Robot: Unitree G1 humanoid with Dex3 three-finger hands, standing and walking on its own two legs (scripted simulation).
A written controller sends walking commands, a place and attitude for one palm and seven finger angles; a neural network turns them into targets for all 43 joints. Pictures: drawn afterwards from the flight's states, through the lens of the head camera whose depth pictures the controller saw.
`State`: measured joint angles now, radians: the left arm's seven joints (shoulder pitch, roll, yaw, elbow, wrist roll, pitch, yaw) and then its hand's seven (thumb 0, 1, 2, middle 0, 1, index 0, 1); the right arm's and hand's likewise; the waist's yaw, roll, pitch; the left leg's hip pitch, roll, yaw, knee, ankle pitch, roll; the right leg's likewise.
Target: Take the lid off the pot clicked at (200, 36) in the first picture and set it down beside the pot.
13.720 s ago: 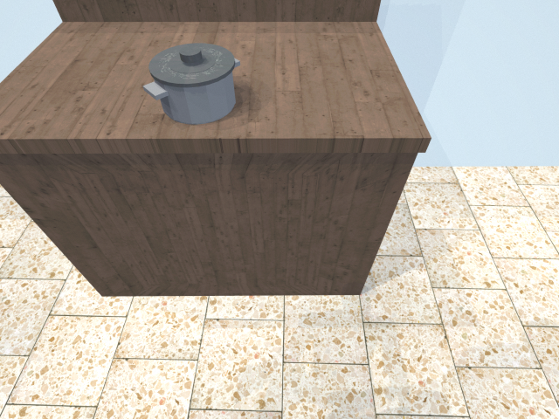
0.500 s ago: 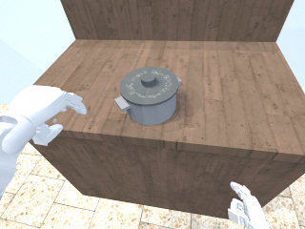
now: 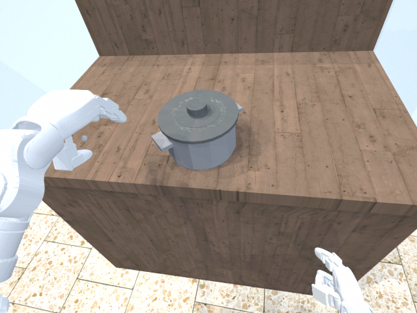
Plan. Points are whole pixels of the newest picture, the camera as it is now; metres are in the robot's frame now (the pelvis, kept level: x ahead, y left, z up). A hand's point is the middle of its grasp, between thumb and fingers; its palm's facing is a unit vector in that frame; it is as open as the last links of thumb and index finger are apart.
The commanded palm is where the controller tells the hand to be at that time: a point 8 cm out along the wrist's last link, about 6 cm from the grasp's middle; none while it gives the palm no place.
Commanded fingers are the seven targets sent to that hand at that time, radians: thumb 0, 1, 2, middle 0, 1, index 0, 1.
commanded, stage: move the open hand above the knob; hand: left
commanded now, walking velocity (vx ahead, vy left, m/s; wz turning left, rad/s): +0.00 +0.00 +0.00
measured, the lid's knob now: (196, 107) +0.49 +0.09 +0.14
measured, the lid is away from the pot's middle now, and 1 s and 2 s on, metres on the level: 0.00 0.00 0.00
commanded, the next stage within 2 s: none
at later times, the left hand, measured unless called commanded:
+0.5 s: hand (123, 118) +0.37 +0.19 +0.21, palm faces -0.14 -0.02 -0.99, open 10.1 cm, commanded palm +0.35 +0.19 +0.28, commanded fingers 0.00 -0.35 1.55 -0.85 -0.08 -0.85 -0.08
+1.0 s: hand (157, 102) +0.42 +0.14 +0.21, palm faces -0.15 -0.04 -0.99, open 10.1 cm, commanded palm +0.40 +0.14 +0.28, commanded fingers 0.00 -0.35 1.55 -0.85 -0.08 -0.85 -0.08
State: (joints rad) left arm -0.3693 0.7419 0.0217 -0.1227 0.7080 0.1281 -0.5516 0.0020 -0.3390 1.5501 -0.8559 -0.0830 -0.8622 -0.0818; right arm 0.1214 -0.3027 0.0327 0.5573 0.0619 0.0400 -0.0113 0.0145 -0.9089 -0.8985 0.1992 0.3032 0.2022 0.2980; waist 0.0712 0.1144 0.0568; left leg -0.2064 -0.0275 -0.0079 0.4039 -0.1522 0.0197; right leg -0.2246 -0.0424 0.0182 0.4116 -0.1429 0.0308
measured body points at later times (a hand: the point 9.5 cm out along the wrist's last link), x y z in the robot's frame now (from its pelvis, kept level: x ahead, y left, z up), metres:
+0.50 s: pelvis +0.02 -0.01 +0.00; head +0.03 -0.06 +0.45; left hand +0.37 +0.19 +0.26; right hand +0.23 -0.23 -0.10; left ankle +0.04 +0.11 -0.74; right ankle +0.05 -0.14 -0.74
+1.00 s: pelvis +0.03 +0.00 +0.00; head +0.05 -0.05 +0.45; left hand +0.42 +0.14 +0.26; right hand +0.22 -0.23 -0.11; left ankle +0.04 +0.11 -0.74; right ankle +0.05 -0.14 -0.74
